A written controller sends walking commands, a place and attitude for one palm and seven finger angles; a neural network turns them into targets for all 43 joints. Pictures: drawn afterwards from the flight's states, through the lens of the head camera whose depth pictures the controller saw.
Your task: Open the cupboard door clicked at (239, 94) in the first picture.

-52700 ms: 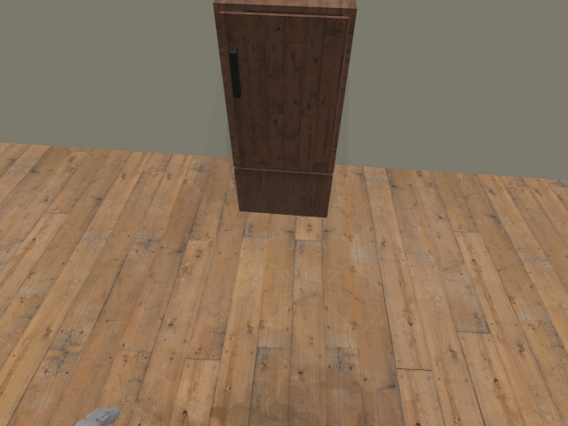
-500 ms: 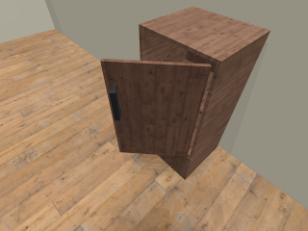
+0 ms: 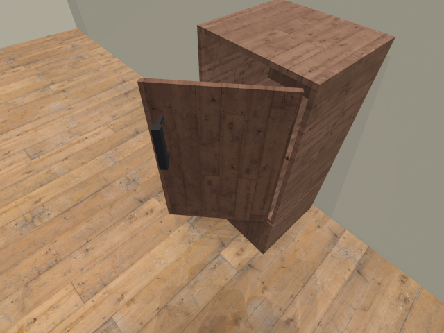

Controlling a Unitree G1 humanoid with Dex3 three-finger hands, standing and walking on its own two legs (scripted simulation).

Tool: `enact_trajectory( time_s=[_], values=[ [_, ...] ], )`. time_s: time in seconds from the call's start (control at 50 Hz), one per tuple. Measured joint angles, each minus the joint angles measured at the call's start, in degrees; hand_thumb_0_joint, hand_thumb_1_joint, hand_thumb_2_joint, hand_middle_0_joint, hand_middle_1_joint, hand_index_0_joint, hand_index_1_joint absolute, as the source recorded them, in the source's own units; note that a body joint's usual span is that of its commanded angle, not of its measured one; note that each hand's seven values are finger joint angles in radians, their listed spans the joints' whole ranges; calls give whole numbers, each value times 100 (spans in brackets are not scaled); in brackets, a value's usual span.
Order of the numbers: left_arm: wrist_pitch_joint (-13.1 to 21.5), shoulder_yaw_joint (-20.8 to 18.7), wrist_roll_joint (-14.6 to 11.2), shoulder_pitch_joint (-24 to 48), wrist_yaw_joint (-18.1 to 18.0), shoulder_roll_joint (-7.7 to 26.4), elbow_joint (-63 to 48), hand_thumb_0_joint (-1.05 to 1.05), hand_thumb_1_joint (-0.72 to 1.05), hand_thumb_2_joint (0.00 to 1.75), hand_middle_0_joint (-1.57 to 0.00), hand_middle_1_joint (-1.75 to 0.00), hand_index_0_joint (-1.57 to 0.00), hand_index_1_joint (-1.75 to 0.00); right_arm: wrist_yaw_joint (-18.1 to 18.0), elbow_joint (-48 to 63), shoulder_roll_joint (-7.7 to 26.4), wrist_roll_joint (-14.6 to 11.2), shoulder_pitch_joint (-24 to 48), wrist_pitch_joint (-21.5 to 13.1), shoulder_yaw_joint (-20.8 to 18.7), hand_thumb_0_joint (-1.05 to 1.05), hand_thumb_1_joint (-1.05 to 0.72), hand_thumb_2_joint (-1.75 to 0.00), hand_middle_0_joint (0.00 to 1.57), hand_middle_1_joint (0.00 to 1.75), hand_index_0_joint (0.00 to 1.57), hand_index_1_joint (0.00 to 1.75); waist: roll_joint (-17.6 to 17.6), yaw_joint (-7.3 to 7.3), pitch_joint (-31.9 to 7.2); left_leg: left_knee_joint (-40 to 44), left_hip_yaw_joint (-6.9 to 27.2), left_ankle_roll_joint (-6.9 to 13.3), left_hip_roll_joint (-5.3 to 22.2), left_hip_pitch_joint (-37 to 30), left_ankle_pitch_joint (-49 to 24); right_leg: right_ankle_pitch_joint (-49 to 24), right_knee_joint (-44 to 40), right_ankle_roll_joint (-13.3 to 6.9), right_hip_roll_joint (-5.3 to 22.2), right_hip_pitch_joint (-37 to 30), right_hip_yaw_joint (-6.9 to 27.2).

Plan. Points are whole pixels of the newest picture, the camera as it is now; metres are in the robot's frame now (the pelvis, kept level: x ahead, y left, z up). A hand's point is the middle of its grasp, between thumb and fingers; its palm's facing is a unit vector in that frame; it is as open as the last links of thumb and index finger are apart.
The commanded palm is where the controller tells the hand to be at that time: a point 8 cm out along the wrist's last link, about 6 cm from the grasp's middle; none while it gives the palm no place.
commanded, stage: come to a stop and stand still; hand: left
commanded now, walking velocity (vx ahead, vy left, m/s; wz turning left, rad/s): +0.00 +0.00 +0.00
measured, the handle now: (162, 143) +0.58 +0.20 -0.04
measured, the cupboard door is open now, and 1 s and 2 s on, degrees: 43 43 43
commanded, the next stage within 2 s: look again from close up in 0.24 s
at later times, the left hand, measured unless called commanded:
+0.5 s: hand out of the picture +0.00 +0.17 -0.18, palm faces +0.00 -0.98 -0.17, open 7.3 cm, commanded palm none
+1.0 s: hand out of the picture +0.04 +0.24 -0.16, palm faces +0.10 -0.97 -0.22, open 7.4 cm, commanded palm +0.10 +0.28 -0.07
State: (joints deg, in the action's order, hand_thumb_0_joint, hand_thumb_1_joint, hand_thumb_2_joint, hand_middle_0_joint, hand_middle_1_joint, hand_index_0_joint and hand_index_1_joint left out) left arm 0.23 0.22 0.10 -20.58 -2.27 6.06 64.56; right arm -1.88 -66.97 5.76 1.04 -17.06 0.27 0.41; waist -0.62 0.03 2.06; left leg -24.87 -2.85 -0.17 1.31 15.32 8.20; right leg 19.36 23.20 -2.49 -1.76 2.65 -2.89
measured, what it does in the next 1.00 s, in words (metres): stands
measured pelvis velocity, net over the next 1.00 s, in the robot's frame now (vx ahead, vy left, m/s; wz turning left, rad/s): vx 0.00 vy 0.04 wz -0.02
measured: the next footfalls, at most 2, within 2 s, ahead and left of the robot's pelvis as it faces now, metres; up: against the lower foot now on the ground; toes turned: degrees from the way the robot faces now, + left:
none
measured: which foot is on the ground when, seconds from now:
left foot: down 0.00-1.00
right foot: down 0.00-1.00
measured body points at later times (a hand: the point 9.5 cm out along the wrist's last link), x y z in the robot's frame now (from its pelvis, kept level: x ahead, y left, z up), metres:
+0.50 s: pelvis +0.02 +0.01 -0.01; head +0.03 +0.01 +0.44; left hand +0.00 +0.22 -0.17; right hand +0.04 -0.22 -0.16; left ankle +0.05 +0.12 -0.74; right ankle -0.07 -0.08 -0.74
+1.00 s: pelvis +0.00 +0.04 -0.01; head +0.02 +0.05 +0.44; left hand +0.04 +0.29 -0.14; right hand +0.04 -0.20 -0.15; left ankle +0.05 +0.12 -0.74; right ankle -0.07 -0.08 -0.74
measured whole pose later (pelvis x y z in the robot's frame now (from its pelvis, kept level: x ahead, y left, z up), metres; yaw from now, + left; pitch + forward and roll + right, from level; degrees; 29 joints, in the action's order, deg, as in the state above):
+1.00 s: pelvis +0.00 +0.04 -0.01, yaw -1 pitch +0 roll -1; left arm -4.8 -2.0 -2.7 -24.3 -2.6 11.4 38.5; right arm -1.4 -54.8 11.0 -0.4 -16.2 -3.9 0.7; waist -0.6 0.4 2.0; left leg -30.3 -3.5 3.2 -1.3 19.1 11.5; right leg 21.0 29.2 0.4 0.8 7.7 -1.3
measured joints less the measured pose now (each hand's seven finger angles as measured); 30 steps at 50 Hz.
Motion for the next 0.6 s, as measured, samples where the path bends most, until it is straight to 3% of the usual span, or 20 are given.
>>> enact_trajectory(
  time_s=[0.34, 0.42, 0.48, 0.6],
  values=[
    [22, 13, 28, 7, -11, 22, -29, 0, 91, 90, -20, -30, -20, -29, -43, 101, 227, -30, 291, -62, -43, 1, -93, -90, 20, 30, 20, 30, -123, 53, 11, -44, -48, -29, 24, -110, 157, 46, -127, -4, -14, -169, 59],
    [189, 87, 110, -75, -72, -70, -174, 0, 91, 90, -20, -30, -20, -29, 51, 455, 431, -20, 321, -52, -75, 1, -93, -90, 20, 30, 20, 30, 209, 18, 12, -766, 134, 59, 164, 287, 559, 61, 6, 11, -210, 25, 96],
    [198, 73, 99, -42, -71, 3, -237, 0, 91, 90, -20, -30, -20, -29, 53, 655, 426, -10, 284, -123, -80, 1, -93, -90, 20, 30, 20, 30, 196, -86, 23, -903, 110, 69, 60, 303, 683, 263, 337, 47, -104, 124, 104],
    [73, 28, 67, 161, -94, 215, -480, 0, 91, 90, -20, -30, -20, -29, 13, 759, 431, -14, 201, -128, -38, 1, -94, -90, 20, 30, 20, 30, 159, -45, -109, -1002, 7, 202, -89, 254, 749, 442, 623, 174, 73, 164, 164]
  ],
)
